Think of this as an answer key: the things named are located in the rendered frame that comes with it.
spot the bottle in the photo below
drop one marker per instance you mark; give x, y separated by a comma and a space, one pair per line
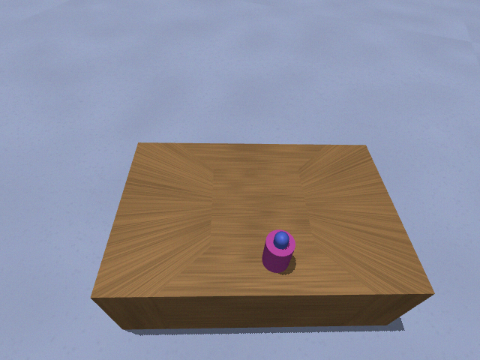
278, 250

